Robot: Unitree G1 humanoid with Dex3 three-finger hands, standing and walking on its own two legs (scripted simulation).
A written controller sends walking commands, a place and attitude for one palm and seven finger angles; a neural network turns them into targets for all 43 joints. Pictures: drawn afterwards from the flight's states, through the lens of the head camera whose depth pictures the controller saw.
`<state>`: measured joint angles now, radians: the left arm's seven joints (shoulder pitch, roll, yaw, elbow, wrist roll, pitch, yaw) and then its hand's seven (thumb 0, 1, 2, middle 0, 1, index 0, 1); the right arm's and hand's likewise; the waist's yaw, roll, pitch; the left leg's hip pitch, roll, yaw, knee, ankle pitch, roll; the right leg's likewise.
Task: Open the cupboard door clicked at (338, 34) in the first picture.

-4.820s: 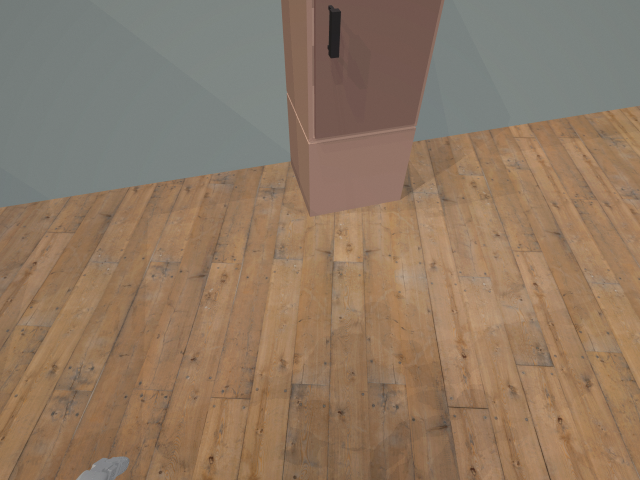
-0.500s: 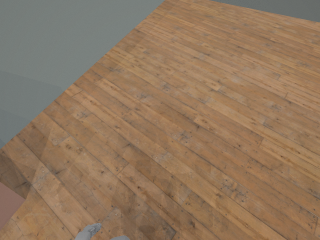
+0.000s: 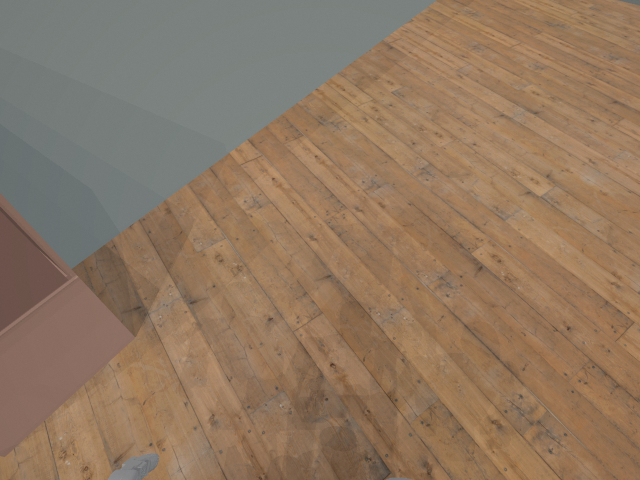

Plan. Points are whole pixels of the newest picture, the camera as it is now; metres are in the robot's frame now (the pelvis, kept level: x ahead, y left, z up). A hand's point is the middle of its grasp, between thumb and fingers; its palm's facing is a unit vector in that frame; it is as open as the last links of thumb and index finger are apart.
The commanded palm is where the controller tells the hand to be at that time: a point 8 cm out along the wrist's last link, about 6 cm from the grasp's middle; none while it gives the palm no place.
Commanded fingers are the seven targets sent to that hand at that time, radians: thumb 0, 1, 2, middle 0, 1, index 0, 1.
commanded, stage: turn to face it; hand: left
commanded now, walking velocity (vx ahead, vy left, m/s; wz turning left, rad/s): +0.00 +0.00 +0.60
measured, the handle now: out of the picture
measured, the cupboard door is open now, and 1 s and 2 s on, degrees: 0 0 0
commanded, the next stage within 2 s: take the last steps up to it in 1.38 s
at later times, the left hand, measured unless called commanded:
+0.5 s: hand out of the picture -0.05 +0.17 -0.17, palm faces +0.35 -0.90 -0.26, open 7.4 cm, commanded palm none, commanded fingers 0.00 0.90 0.90 -0.20 -0.30 -0.20 -0.30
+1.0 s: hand out of the picture -0.01 +0.23 -0.14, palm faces +0.57 -0.78 -0.27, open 7.4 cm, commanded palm none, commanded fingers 0.00 0.90 0.90 -0.20 -0.30 -0.20 -0.30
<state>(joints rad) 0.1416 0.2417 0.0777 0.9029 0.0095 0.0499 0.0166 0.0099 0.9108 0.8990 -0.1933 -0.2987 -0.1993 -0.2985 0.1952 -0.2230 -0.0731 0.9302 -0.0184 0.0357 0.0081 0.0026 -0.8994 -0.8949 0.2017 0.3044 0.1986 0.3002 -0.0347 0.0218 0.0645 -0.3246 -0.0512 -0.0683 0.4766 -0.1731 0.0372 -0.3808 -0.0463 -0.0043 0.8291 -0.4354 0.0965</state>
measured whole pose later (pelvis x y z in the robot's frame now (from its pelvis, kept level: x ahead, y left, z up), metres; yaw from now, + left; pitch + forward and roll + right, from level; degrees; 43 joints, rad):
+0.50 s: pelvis -0.01 -0.03 +0.00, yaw +20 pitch +0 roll +1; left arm 0.27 0.21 0.04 0.91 0.03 0.01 0.01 0.01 0.90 0.90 -0.20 -0.30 -0.21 -0.30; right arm 0.11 -0.26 -0.08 0.94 -0.01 0.08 0.03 0.01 -0.91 -0.90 0.19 0.30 0.19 0.30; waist 0.02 -0.01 0.11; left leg -0.35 0.04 0.07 0.77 -0.43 -0.07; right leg -0.20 -0.16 -0.27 0.56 -0.34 0.01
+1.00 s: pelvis -0.01 -0.02 +0.00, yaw +36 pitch +0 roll +0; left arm 0.10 0.24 0.05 0.84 0.01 0.04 0.01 0.01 0.91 0.90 -0.20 -0.30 -0.20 -0.30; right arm 0.21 -0.23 -0.07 0.92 -0.02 0.04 0.01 0.00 -0.90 -0.89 0.20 0.30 0.20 0.30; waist -0.04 0.02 0.07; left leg -0.26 -0.07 -0.13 0.51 -0.25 0.02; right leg -0.36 -0.03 -0.01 0.74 -0.40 0.10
